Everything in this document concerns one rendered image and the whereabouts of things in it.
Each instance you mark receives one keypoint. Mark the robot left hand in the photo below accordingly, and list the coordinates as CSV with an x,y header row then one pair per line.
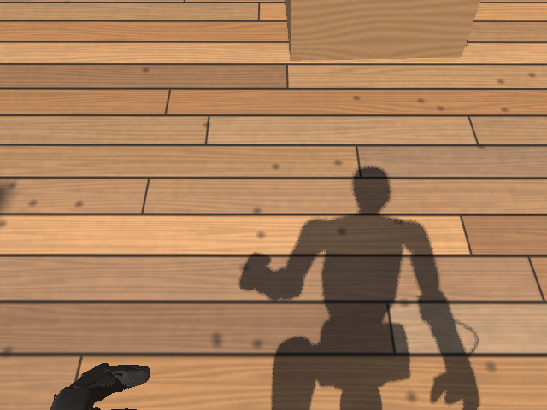
x,y
98,383

